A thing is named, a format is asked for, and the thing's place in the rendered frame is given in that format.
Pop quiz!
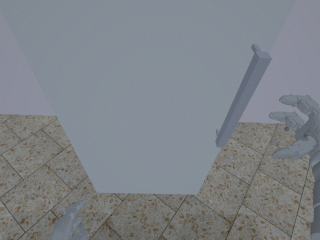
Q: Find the handle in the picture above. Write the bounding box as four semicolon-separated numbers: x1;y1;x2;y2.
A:
215;43;272;148

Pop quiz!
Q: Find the robot right forearm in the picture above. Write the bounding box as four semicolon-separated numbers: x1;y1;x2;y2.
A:
309;150;320;240

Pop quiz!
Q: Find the robot right hand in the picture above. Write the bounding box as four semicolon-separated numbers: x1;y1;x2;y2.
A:
269;95;320;161

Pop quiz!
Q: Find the fridge door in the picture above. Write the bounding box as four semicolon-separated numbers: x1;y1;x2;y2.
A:
0;0;296;195

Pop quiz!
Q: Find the robot left hand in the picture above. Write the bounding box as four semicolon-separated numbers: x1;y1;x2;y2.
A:
49;199;88;240

